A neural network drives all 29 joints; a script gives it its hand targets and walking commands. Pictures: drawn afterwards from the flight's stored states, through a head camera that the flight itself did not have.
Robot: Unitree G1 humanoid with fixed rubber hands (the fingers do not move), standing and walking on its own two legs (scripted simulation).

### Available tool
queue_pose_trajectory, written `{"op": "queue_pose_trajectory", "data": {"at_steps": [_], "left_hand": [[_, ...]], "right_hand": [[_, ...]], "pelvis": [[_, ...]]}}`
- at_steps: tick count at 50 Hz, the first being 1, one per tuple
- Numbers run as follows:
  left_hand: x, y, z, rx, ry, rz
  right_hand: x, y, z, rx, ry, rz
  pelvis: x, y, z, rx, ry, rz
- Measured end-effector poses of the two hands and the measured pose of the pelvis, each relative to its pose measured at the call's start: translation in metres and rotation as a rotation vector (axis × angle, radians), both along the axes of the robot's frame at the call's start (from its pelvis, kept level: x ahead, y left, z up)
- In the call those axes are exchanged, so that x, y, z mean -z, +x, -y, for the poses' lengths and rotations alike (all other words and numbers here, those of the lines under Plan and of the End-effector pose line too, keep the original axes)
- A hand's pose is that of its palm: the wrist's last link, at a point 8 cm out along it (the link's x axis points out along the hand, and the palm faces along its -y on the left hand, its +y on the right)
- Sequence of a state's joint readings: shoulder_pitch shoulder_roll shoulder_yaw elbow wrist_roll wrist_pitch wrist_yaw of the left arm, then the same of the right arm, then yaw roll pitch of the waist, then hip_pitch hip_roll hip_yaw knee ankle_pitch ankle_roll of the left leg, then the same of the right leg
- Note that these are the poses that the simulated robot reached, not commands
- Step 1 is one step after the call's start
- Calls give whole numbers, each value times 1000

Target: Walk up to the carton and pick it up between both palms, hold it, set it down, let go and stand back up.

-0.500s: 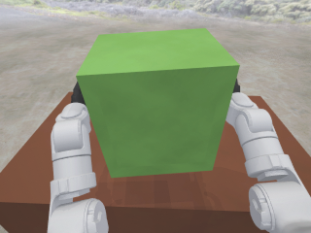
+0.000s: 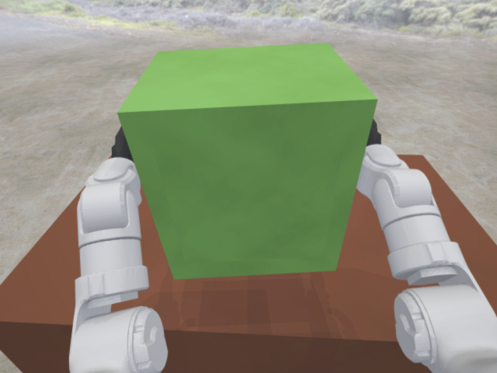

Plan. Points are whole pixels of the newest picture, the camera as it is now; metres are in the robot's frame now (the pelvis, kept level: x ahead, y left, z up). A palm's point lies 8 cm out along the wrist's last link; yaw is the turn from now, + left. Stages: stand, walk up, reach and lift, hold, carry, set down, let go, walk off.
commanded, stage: hold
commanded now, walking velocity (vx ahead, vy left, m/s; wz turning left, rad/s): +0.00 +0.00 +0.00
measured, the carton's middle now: (249, 163) +0.39 +0.00 +0.22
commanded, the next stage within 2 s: none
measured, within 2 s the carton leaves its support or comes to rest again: neither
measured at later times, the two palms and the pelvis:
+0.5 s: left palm (130, 169) +0.36 +0.18 +0.24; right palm (368, 154) +0.37 -0.18 +0.25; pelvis +0.00 +0.00 +0.00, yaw -1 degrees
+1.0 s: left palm (129, 167) +0.36 +0.18 +0.24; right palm (368, 153) +0.37 -0.18 +0.25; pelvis +0.00 +0.00 +0.00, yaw +0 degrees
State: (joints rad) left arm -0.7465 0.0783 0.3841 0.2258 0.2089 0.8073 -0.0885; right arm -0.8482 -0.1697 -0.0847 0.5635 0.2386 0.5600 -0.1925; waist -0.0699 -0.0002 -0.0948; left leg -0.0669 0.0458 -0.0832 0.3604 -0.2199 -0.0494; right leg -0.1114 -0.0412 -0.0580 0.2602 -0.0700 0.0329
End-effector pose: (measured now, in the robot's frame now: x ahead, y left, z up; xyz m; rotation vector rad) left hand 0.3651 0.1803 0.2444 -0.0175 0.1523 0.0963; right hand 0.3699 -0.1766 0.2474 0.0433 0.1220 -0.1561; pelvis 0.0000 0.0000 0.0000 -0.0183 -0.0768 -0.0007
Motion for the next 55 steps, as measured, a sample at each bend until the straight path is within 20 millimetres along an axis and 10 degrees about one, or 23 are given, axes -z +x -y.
{"op": "queue_pose_trajectory", "data": {"at_steps": [55], "left_hand": [[-2, -2, 3, 2, -2, 2]], "right_hand": [[-2, -3, 3, 2, -4, -9]], "pelvis": [[0, -2, 0, 7, 2, 1]]}}
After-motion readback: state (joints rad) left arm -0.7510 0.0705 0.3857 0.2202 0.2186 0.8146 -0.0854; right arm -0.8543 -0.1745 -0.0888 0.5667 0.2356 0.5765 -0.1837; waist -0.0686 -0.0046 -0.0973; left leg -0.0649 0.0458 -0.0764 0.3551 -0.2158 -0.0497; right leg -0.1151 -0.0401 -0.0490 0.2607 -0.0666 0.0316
